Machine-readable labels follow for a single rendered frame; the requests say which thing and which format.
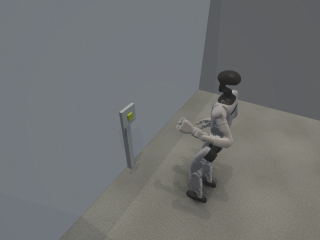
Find robot torso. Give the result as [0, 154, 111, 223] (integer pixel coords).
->
[209, 94, 238, 153]

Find robot left hand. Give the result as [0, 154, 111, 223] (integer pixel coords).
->
[176, 117, 195, 134]

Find robot left upper arm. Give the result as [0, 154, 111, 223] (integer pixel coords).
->
[211, 104, 233, 148]

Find button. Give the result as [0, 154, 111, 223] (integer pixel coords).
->
[127, 112, 133, 121]

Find robot right hand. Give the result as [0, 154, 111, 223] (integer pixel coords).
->
[196, 118, 211, 129]

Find robot right shin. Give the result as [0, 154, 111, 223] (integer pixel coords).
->
[202, 162, 213, 183]

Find panel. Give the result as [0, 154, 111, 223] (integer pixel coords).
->
[119, 103, 136, 169]

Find left robot forearm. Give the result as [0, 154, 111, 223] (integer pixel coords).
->
[191, 127, 232, 148]

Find robot right upper arm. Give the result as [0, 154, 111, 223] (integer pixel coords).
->
[232, 90, 239, 119]

